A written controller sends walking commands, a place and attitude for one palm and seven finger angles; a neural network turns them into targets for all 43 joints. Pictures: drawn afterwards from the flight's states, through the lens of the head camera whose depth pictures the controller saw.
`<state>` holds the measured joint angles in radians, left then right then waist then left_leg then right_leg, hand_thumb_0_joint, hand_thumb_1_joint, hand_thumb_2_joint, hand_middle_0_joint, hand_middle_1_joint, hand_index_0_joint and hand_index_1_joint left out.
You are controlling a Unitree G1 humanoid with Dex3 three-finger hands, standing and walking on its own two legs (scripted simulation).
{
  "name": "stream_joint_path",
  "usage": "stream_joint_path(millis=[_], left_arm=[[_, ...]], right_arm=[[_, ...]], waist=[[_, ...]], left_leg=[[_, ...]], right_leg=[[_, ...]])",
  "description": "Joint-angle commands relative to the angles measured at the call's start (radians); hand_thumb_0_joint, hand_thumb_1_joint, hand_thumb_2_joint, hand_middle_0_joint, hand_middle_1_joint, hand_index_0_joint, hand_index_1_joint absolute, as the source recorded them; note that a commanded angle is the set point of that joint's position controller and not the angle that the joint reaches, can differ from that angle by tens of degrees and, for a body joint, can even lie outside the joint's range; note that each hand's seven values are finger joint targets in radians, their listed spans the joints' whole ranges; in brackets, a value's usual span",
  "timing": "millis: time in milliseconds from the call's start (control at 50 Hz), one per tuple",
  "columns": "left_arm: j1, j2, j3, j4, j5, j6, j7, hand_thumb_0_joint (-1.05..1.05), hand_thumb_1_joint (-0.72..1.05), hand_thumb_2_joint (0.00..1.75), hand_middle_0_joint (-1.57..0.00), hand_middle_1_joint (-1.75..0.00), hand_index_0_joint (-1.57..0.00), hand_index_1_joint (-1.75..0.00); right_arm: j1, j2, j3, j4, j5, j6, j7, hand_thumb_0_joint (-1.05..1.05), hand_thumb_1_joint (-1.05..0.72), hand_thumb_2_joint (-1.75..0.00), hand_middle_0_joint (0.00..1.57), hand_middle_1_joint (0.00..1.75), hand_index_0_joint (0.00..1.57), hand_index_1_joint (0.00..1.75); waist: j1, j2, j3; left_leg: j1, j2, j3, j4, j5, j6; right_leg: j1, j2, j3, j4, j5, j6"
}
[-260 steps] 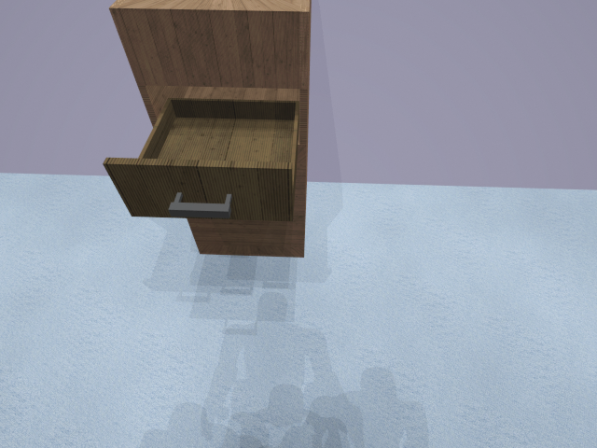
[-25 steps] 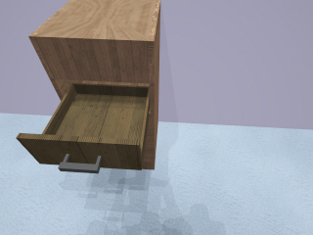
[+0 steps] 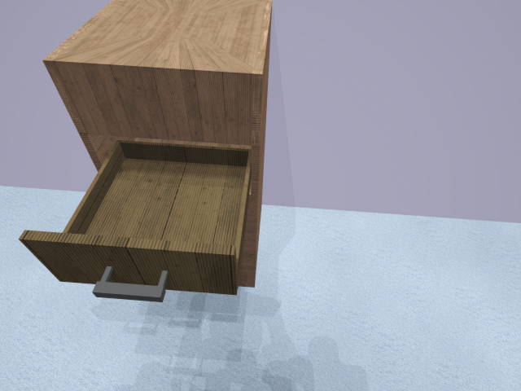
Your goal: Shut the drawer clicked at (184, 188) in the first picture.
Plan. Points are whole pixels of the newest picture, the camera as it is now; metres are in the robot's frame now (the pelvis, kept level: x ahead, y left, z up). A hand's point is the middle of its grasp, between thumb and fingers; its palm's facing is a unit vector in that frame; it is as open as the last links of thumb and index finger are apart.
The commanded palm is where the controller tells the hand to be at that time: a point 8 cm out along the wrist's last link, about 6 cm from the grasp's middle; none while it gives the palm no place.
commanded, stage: raise the hand and make a fist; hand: left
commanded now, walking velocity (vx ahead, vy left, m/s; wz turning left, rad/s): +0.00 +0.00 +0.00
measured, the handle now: (133, 282) +0.32 +0.27 -0.10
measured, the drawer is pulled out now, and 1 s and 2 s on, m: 0.30 0.30 0.30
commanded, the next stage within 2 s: bring the fist close to the handle in 1.94 s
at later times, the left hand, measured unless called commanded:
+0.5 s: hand out of the picture +0.12 +0.17 -0.07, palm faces +0.07 -1.00 +0.00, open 5.7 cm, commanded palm +0.10 +0.23 -0.05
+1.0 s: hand (124, 384) +0.14 +0.20 -0.03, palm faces +0.01 -1.00 -0.06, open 3.4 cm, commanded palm +0.10 +0.25 -0.02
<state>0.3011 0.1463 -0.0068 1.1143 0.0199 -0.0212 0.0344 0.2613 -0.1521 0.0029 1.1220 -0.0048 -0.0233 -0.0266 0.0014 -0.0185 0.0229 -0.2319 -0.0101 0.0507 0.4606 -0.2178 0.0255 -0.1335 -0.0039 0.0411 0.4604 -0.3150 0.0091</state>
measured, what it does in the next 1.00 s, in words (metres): lowers itself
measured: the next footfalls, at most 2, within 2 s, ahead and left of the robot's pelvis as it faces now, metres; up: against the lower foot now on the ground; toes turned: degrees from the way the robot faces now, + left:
none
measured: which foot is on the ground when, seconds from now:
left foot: down 0.00-1.00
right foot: down 0.00-1.00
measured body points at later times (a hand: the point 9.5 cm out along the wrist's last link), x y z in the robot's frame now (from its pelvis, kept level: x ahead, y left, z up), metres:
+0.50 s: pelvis -0.03 -0.02 -0.10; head +0.01 -0.01 +0.35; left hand +0.11 +0.22 -0.06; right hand +0.23 -0.25 -0.11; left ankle +0.02 +0.10 -0.74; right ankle -0.04 -0.13 -0.74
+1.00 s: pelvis -0.04 +0.00 -0.08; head +0.01 +0.00 +0.36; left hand +0.13 +0.25 -0.03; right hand +0.11 -0.26 -0.16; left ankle +0.02 +0.10 -0.74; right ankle -0.04 -0.13 -0.74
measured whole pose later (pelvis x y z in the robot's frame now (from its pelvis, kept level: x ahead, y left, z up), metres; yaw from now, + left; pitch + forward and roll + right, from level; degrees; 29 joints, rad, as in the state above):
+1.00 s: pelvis -0.04 +0.00 -0.08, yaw +2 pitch +13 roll -3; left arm 0.55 0.25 0.22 -0.08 -0.31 -0.38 -0.33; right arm 0.29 -0.24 -0.05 0.59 0.05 -0.22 -0.06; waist -0.03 0.05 -0.15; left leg -0.92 0.02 -0.03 1.12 -0.43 0.02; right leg -0.78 0.03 -0.05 1.09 -0.55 -0.01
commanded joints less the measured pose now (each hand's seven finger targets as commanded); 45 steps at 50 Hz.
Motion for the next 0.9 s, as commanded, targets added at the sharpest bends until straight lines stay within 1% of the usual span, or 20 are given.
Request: stream_joint_path(millis=[0, 20, 40, 60, 80, 100, 120, 140, 160, 220, 240, 280, 300, 340, 400, 480, 540, 600, 700, 880], left_arm=[[0.086, 0.096, 0.012, -0.023, -0.003, -0.004, 0.005, 0.00, 0.90, 0.90, -0.20, -0.30, -0.20, -0.30], [0.129, 0.113, 0.012, -0.010, 0.010, -0.024, 0.043, 0.00, 0.90, 0.90, -0.20, -0.30, -0.20, -0.30], [-0.572, 0.326, 0.108, -1.609, -0.210, -0.218, 0.035, 0.00, 0.90, 0.90, -0.22, -0.32, -0.22, -0.32], [-0.159, 0.266, 0.133, -1.376, -0.130, -0.177, 0.081, 0.00, 0.90, 0.90, -0.24, -0.34, -0.24, -0.34], [0.144, 0.058, -0.011, -1.210, -0.150, -0.050, 0.103, 0.00, 0.90, 0.90, -0.26, -0.37, -0.26, -0.37], [0.127, -0.054, -0.063, -1.175, -0.174, -0.038, 0.083, 0.00, 0.90, 0.90, -0.28, -0.39, -0.28, -0.39], [0.066, -0.009, -0.036, -1.200, -0.177, -0.078, 0.065, 0.00, 0.90, 0.90, -0.30, -0.41, -0.30, -0.41], [0.097, 0.025, 0.011, -1.132, -0.168, -0.128, 0.039, 0.00, 0.90, 0.90, -0.32, -0.43, -0.32, -0.43], [0.227, -0.025, 0.010, -1.040, -0.179, -0.184, -0.006, 0.00, 0.90, 0.90, -0.34, -0.45, -0.34, -0.45], [0.465, -0.036, 0.067, -0.976, -0.219, -0.392, -0.193, 0.00, 0.90, 0.90, -0.40, -0.52, -0.40, -0.52], [0.446, -0.019, 0.070, -0.997, -0.231, -0.463, -0.261, 0.00, 0.90, 0.90, -0.42, -0.54, -0.42, -0.54], [0.398, 0.113, 0.192, -0.991, -0.246, -0.577, -0.382, 0.00, 0.90, 0.90, -0.46, -0.58, -0.46, -0.58], [0.384, 0.169, 0.255, -1.050, -0.253, -0.592, -0.403, 0.00, 0.90, 0.90, -0.48, -0.60, -0.48, -0.60], [0.340, 0.135, 0.227, -1.172, -0.286, -0.556, -0.414, 0.00, 0.90, 0.90, -0.52, -0.65, -0.52, -0.65], [0.230, 0.188, 0.270, -1.406, -0.323, -0.511, -0.360, 0.00, 0.90, 0.90, -0.58, -0.71, -0.58, -0.71], [0.083, 0.185, 0.197, -1.547, -0.298, -0.541, -0.344, 0.00, 0.90, 0.90, -0.66, -0.80, -0.66, -0.80], [0.043, 0.192, 0.179, -1.450, -0.308, -0.527, -0.397, 0.00, 0.90, 0.90, -0.72, -0.86, -0.72, -0.86], [0.038, 0.249, 0.247, -1.349, -0.334, -0.448, -0.444, 0.00, 0.90, 0.90, -0.78, -0.93, -0.78, -0.93], [0.158, 0.264, 0.341, -1.327, -0.378, -0.326, -0.427, 0.00, 0.90, 0.90, -0.88, -1.04, -0.88, -1.04], [0.261, 0.236, 0.320, -1.336, -0.355, -0.409, -0.361, 0.00, 0.90, 0.90, -1.06, -1.23, -1.06, -1.23]], right_arm=[[0.052, -0.104, -0.015, -0.022, -0.004, -0.010, -0.004, 0.00, -0.90, -0.90, 0.20, 0.30, 0.20, 0.30], [-0.037, -0.136, -0.017, -0.098, 0.003, -0.014, 0.003, 0.00, -0.90, -0.90, 0.20, 0.30, 0.20, 0.30], [0.008, -0.294, -0.047, -0.453, 0.047, -0.154, -0.036, 0.00, -0.90, -0.90, 0.20, 0.30, 0.20, 0.30], [-0.086, -0.198, -0.016, -0.393, 0.039, -0.254, -0.075, 0.00, -0.90, -0.90, 0.20, 0.30, 0.20, 0.30], [-0.081, -0.163, -0.032, -0.388, 0.052, -0.295, -0.062, 0.00, -0.90, -0.90, 0.20, 0.30, 0.20, 0.30], [-0.041, -0.171, -0.033, -0.372, 0.050, -0.301, -0.054, 0.00, -0.90, -0.90, 0.20, 0.30, 0.20, 0.30], [-0.066, -0.197, -0.049, -0.427, 0.040, -0.311, -0.049, 0.00, -0.90, -0.90, 0.20, 0.30, 0.20, 0.30], [-0.068, -0.222, -0.064, -0.445, 0.022, -0.312, -0.043, 0.00, -0.90, -0.90, 0.20, 0.30, 0.20, 0.30], [-0.077, -0.211, -0.070, -0.480, 0.009, -0.309, -0.035, 0.00, -0.90, -0.90, 0.20, 0.30, 0.20, 0.30], [-0.138, -0.195, -0.104, -0.581, 0.004, -0.299, 0.006, 0.00, -0.90, -0.90, 0.20, 0.30, 0.20, 0.30], [-0.161, -0.199, -0.109, -0.613, 0.005, -0.299, 0.020, 0.00, -0.90, -0.90, 0.20, 0.30, 0.20, 0.30], [-0.174, -0.202, -0.122, -0.648, 0.011, -0.290, 0.040, 0.00, -0.90, -0.90, 0.20, 0.30, 0.20, 0.30], [-0.184, -0.203, -0.128, -0.688, 0.016, -0.282, 0.038, 0.00, -0.90, -0.90, 0.20, 0.30, 0.20, 0.30], [-0.218, -0.187, -0.116, -0.761, 0.030, -0.260, 0.028, 0.00, -0.90, -0.90, 0.20, 0.30, 0.20, 0.30], [-0.178, -0.182, -0.111, -0.801, 0.028, -0.228, 0.001, 0.00, -0.90, -0.90, 0.20, 0.30, 0.20, 0.30], [-0.110, -0.175, -0.089, -0.771, 0.016, -0.214, -0.029, 0.00, -0.90, -0.90, 0.20, 0.30, 0.20, 0.30], [-0.110, -0.186, -0.073, -0.733, 0.025, -0.233, -0.045, 0.00, -0.90, -0.90, 0.20, 0.30, 0.20, 0.30], [-0.122, -0.199, -0.060, -0.719, 0.040, -0.242, -0.061, 0.00, -0.90, -0.90, 0.20, 0.30, 0.20, 0.30], [-0.141, -0.176, -0.059, -0.735, 0.050, -0.238, -0.064, 0.00, -0.90, -0.90, 0.20, 0.30, 0.20, 0.30], [-0.137, -0.180, -0.079, -0.720, 0.049, -0.258, -0.041, 0.00, -0.90, -0.90, 0.20, 0.30, 0.20, 0.30]], waist=[[0.001, 0.012, 0.042], [0.025, 0.038, 0.067], [-0.108, 0.164, -0.461], [0.011, 0.282, -0.462], [-0.035, 0.218, -0.285], [-0.052, 0.133, -0.132], [-0.073, 0.055, -0.029], [-0.089, -0.059, -0.024], [-0.054, -0.151, -0.022], [0.044, -0.224, -0.168], [0.047, -0.179, -0.191], [0.052, -0.061, -0.219], [0.069, -0.020, -0.290], [0.069, 0.030, -0.325], [0.052, 0.118, -0.386], [-0.040, 0.101, -0.373], [-0.070, 0.093, -0.284], [-0.050, 0.057, -0.305], [0.012, 0.019, -0.390], [0.008, 0.022, -0.299]], left_leg=[[0.067, 0.112, -0.107, -0.088, 0.123, 0.019], [0.018, 0.123, -0.079, 0.113, 0.278, -0.010], [0.315, 0.013, -0.069, -0.006, 0.307, 0.004], [0.380, 0.070, -0.056, -0.010, 0.418, 0.007], [0.225, 0.073, -0.089, -0.040, 0.359, -0.024], [0.113, 0.059, -0.092, -0.008, 0.261, -0.016], [0.010, 0.044, -0.111, 0.044, 0.127, -0.009], [-0.070, 0.032, -0.109, 0.099, 0.046, -0.004], [-0.152, 0.026, -0.110, 0.153, 0.028, -0.008], [-0.312, 0.013, -0.067, 0.322, 0.079, -0.030], [-0.366, 0.006, -0.059, 0.374, 0.067, -0.032], [-0.448, 0.001, -0.057, 0.472, 0.050, -0.036], [-0.464, -0.001, -0.042, 0.502, 0.049, -0.027], [-0.477, -0.005, -0.034, 0.506, -0.059, -0.017], [-0.479, 0.004, -0.057, 0.552, -0.066, 0.001], [-0.487, 0.025, -0.082, 0.632, -0.026, 0.019], [-0.552, 0.032, -0.095, 0.648, -0.126, 0.019], [-0.599, 0.029, -0.092, 0.644, -0.184, 0.019], [-0.550, 0.023, -0.094, 0.578, -0.108, 0.017], [-0.502, 0.023, -0.102, 0.506, -0.106, 0.012]], right_leg=[[-0.107, -0.073, 0.043, -0.081, 0.160, -0.035], [-0.133, -0.116, 0.098, -0.115, 0.404, -0.024], [-0.052, -0.027, -0.047, 0.019, 0.395, -0.035], [-0.099, 0.007, -0.075, 0.093, 0.227, -0.053], [-0.210, 0.013, -0.129, 0.117, 0.080, -0.034], [-0.255, 0.006, -0.137, 0.112, 0.068, -0.027], [-0.316, 0.007, -0.150, 0.081, 0.066, -0.020], [-0.382, 0.012, -0.158, 0.083, 0.047, -0.017], [-0.435, 0.023, -0.177, 0.135, 0.021, -0.019], [-0.496, 0.029, -0.163, 0.325, 0.085, -0.032], [-0.524, 0.024, -0.147, 0.376, 0.102, -0.035], [-0.573, 0.010, -0.104, 0.465, 0.132, -0.047], [-0.569, 0.009, -0.090, 0.500, 0.125, -0.048], [-0.604, 0.017, -0.080, 0.501, -0.010, -0.043], [-0.623, 0.027, -0.045, 0.511, -0.029, -0.041], [-0.699, 0.041, -0.040, 0.524, 0.027, -0.031], [-0.757, 0.041, -0.021, 0.474, -0.118, -0.028], [-0.711, 0.028, 0.024, 0.414, -0.255, -0.021], [-0.576, 0.015, 0.010, 0.393, -0.178, -0.010], [-0.635, 0.032, -0.063, 0.416, -0.158, -0.022]])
